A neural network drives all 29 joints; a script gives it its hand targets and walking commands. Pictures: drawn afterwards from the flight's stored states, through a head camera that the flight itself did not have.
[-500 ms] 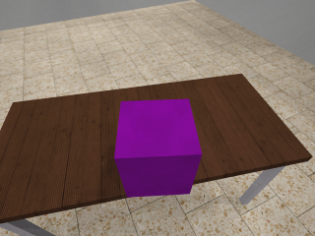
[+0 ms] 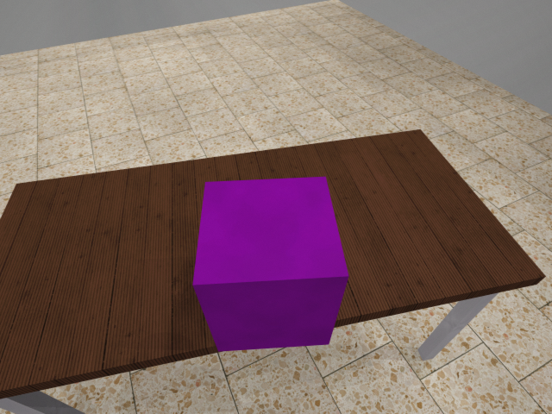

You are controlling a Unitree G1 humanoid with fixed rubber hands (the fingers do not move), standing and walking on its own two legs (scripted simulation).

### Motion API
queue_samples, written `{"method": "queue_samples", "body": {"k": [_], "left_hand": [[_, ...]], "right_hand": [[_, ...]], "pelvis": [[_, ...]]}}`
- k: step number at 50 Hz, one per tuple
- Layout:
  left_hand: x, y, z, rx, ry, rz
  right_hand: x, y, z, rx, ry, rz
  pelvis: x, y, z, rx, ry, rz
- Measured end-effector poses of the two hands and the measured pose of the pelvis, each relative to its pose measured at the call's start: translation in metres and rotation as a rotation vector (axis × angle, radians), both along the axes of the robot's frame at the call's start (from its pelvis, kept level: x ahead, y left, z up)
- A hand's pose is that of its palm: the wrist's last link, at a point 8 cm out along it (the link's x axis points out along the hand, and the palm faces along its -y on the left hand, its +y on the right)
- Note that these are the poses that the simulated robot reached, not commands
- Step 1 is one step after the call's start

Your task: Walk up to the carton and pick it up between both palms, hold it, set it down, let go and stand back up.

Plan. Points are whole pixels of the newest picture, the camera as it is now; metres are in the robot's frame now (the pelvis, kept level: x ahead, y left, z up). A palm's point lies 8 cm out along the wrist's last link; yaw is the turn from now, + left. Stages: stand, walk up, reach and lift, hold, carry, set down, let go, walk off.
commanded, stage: stand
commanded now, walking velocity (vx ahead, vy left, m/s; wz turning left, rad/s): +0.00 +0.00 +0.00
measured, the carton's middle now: (270, 267) +0.38 +0.03 -0.05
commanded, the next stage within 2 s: none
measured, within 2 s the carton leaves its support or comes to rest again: neither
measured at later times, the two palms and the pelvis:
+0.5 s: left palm out of the picture +0.01 +0.23 -0.14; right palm out of the picture +0.00 -0.24 -0.14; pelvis +0.00 -0.01 +0.00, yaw +0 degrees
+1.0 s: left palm out of the picture +0.00 +0.23 -0.14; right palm out of the picture -0.01 -0.24 -0.14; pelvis -0.01 -0.01 +0.00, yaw +1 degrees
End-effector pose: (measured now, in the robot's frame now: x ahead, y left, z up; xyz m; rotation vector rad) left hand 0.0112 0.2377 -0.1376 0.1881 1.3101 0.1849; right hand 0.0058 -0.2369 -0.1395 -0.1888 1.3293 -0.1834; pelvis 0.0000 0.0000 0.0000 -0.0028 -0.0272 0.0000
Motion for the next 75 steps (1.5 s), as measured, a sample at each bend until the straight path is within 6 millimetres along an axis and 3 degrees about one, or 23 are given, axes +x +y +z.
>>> {"method": "queue_samples", "body": {"k": [43, 75], "left_hand": [[-0.003, -0.011, -0.001, -0.011, -0.007, 0.007], [-0.03, -0.016, -0.004, -0.022, 0.032, 0.063]], "right_hand": [[-0.016, -0.002, -0.003, 0.014, 0.044, -0.011], [-0.022, -0.001, -0.004, 0.017, 0.079, 0.006]], "pelvis": [[-0.004, -0.007, 0.0, -0.005, -0.005, 0.012], [-0.007, -0.009, -0.001, -0.005, -0.001, 0.042]]}}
